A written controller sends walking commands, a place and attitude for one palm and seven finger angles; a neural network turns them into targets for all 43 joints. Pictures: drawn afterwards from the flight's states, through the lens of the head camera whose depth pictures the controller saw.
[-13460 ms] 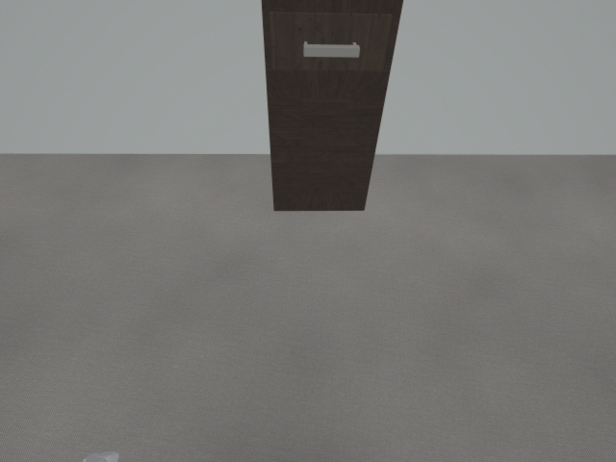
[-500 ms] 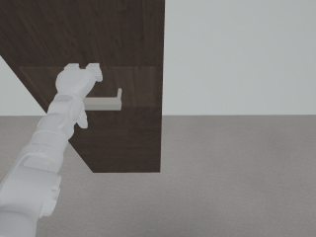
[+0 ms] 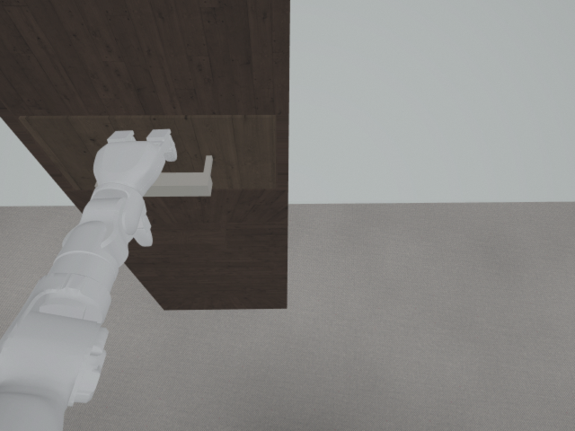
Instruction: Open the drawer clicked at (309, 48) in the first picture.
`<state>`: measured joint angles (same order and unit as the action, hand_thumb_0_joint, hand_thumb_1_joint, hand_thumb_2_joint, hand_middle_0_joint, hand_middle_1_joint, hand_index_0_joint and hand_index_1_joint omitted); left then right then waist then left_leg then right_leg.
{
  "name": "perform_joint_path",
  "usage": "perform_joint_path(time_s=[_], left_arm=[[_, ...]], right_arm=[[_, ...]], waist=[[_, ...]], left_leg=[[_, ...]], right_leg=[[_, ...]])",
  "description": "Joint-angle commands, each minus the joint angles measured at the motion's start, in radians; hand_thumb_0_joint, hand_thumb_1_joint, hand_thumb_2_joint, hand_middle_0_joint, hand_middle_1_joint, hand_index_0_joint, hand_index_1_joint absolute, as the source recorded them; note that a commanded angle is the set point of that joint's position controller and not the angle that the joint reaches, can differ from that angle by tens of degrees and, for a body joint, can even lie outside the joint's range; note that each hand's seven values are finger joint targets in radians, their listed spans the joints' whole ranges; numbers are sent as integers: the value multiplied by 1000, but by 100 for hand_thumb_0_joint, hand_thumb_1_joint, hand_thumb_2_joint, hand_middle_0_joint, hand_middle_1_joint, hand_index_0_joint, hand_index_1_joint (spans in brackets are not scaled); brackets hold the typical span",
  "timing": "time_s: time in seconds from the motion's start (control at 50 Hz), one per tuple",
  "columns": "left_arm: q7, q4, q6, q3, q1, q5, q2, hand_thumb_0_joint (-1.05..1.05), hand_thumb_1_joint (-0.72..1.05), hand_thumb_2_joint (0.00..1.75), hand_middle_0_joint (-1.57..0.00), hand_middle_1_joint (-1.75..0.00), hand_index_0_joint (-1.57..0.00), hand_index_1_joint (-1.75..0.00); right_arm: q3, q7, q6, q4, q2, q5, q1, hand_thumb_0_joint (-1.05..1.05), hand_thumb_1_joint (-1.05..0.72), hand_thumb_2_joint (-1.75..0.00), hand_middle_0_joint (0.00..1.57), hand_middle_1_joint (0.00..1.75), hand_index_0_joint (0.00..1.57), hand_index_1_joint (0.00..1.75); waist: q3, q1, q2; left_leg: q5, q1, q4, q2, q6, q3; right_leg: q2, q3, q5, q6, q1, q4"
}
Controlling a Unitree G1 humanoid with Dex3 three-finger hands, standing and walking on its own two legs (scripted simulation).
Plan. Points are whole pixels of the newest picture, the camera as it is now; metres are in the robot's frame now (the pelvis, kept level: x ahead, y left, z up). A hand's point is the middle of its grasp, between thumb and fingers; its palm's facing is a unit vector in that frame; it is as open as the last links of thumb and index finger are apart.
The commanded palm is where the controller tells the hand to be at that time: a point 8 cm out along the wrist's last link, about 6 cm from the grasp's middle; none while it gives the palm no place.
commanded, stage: lower the fingers behind the handle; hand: left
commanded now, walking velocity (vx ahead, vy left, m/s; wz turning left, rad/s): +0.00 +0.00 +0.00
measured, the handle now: (158, 173) +0.51 +0.22 +0.02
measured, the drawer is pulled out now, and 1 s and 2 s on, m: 0.00 0.00 0.00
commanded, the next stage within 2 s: close the thumb around the handle in 1.08 s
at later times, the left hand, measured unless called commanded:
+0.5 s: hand (153, 200) +0.46 +0.22 +0.02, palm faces -0.05 -0.03 -1.00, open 13.8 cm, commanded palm +0.44 +0.22 +0.07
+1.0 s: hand (157, 203) +0.46 +0.22 +0.00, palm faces -0.05 -0.04 -1.00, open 13.8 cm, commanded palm +0.45 +0.21 +0.06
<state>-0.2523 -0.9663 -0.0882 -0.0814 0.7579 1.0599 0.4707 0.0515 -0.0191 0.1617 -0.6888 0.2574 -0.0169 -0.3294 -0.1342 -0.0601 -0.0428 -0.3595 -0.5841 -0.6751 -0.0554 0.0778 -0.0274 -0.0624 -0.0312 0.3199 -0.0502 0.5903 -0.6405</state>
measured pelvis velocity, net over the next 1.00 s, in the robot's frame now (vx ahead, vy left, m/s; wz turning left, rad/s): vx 0.00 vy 0.01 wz -0.02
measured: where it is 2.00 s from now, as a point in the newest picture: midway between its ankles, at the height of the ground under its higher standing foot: outside the picture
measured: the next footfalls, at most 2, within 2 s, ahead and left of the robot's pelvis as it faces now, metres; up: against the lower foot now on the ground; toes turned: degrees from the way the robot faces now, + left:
none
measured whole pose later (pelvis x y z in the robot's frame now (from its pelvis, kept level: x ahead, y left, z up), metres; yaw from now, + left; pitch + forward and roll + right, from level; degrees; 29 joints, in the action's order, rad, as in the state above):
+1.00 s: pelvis +0.00 +0.01 -0.02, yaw -1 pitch +19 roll -2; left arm -0.35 -1.06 -0.06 -0.05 0.77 1.09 0.45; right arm 0.05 -0.01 0.15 -0.69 0.25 0.00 -0.35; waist -0.17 -0.10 -0.05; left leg -0.41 -0.73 -0.81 -0.04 0.09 -0.03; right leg -0.07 -0.03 0.36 -0.04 0.73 -0.75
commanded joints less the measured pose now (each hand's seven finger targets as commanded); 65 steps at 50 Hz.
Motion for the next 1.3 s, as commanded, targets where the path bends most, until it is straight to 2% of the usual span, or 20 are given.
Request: perform_joint_path(time_s=[0.0,0.1,0.18,0.22,0.28,0.34,0.42,0.48,0.6,0.68,0.72,0.76,0.82,0.86,0.92,0.98,1.06,1.16,1.2,1.28], left_arm=[[-52,166,11,79,465,-3,237,0,-50,30,-30,-120,-30,-120],[-61,149,8,81,443,5,236,0,-50,30,-30,-120,-30,-120],[-75,157,-6,124,395,11,273,0,-50,30,-30,-120,-30,-120],[-80,148,-6,88,413,10,223,0,-50,30,-30,-120,-30,-120],[-94,141,1,78,440,14,222,0,-50,30,-30,-120,-30,-120],[-111,158,-11,111,458,19,262,0,-50,30,-30,-120,-30,-120],[-125,122,-7,91,426,20,215,0,-50,30,-30,-120,-30,-120],[-132,94,7,91,435,24,226,0,-50,30,-30,-120,-30,-120],[-141,109,-1,114,435,35,252,0,-50,30,-30,-120,-30,-120],[-149,100,0,84,427,30,207,0,-50,30,-30,-120,-30,-120],[-159,105,2,119,435,33,251,0,-50,30,-30,-120,-30,-120],[-160,77,21,78,445,36,204,0,-50,30,-30,-120,-30,-120],[-157,87,29,91,472,28,222,0,-50,30,-30,-120,-30,-120],[-147,86,32,49,465,27,166,0,-50,30,-30,-120,-30,-120],[-140,110,23,96,451,23,215,0,-50,30,-30,-120,-30,-120],[-141,84,27,89,424,28,206,0,-50,30,-30,-120,-30,-120],[-150,97,27,123,404,30,245,0,-50,30,-30,-120,-30,-120],[-150,118,27,74,432,31,187,0,-50,30,-30,-120,-30,-120],[-147,117,25,96,426,25,215,0,-39,35,-31,-121,-31,-121],[-140,109,22,71,415,24,183,0,-16,44,-32,-124,-32,-124]], right_arm=[[48,-15,-18,78,151,6,-87,0,-90,-90,20,30,20,30],[47,-18,-19,85,149,9,-87,0,-90,-90,20,30,20,30],[48,-18,-18,92,148,13,-89,0,-90,-90,20,30,20,30],[50,-14,-17,88,147,12,-92,0,-90,-90,20,30,20,30],[51,-15,-22,81,151,11,-102,0,-90,-90,20,30,20,30],[53,-17,-26,79,151,17,-107,0,-90,-90,20,30,20,30],[56,-13,-27,66,149,22,-111,0,-90,-90,20,30,20,30],[52,-11,-27,66,152,18,-114,0,-90,-90,20,30,20,30],[53,-14,-28,67,154,24,-125,0,-90,-90,20,30,20,30],[53,-11,-27,70,154,25,-123,0,-90,-90,20,30,20,30],[53,-11,-27,67,158,27,-123,0,-90,-90,20,30,20,30],[54,-9,-27,63,154,24,-130,0,-90,-90,20,30,20,30],[53,-10,-27,63,160,25,-131,0,-90,-90,20,30,20,30],[57,-9,-27,60,154,23,-136,0,-90,-90,20,30,20,30],[55,-10,-24,63,160,28,-135,0,-90,-90,20,30,20,30],[52,-9,-20,64,157,25,-131,0,-90,-90,20,30,20,30],[50,-10,-18,71,158,27,-126,0,-90,-90,20,30,20,30],[54,-8,-24,71,153,23,-123,0,-90,-90,20,30,20,30],[54,-10,-25,69,156,22,-126,0,-90,-90,20,30,20,30],[54,-10,-25,68,153,22,-123,0,-90,-90,20,30,20,30]], waist=[[-358,-29,-7],[-374,-30,-4],[-407,-8,-18],[-386,-30,7],[-372,-42,-7],[-419,-34,-29],[-419,-44,-23],[-384,-45,-21],[-433,-38,-41],[-406,-50,-35],[-437,-42,-44],[-408,-56,-50],[-432,-63,-28],[-432,-66,-63],[-461,-47,-55],[-405,-48,-33],[-426,-32,-26],[-409,-49,-56],[-416,-46,-35],[-401,-47,-41]], left_leg=[[456,210,28,35,-34,46],[463,189,15,34,-31,37],[499,181,3,35,-34,35],[501,174,-3,37,-34,40],[444,165,-6,37,-32,39],[451,173,-17,35,-32,44],[497,183,-40,40,-38,49],[440,138,-38,37,-35,45],[466,147,-61,39,-37,51],[450,131,-70,42,-38,54],[470,147,-76,43,-40,60],[460,148,-75,45,-44,63],[458,164,-75,48,-43,71],[495,199,-79,54,-50,75],[536,212,-79,58,-53,80],[498,180,-73,57,-50,74],[499,159,-69,53,-45,63],[493,186,-67,58,-50,70],[480,186,-66,57,-47,71],[469,184,-65,55,-49,73]], right_leg=[[13,49,-332,-2,-147,35],[13,54,-358,1,-157,24],[11,57,-386,0,-172,7],[10,52,-382,1,-152,7],[9,50,-338,2,-116,8],[8,54,-337,1,-118,-6],[3,44,-348,1,-80,-19],[3,46,-326,1,-70,-21],[1,46,-334,0,-61,-43],[-2,40,-314,2,-27,-49],[-3,39,-316,-2,-30,-57],[-4,31,-295,0,2,-53],[-5,30,-286,1,-4,-51],[-6,26,-287,1,24,-52],[-8,26,-303,-1,2,-56],[-8,25,-286,1,8,-49],[-6,31,-317,0,-35,-53],[-6,29,-292,-1,1,-47],[-6,29,-287,0,-9,-45],[-6,28,-274,-1,3,-42]])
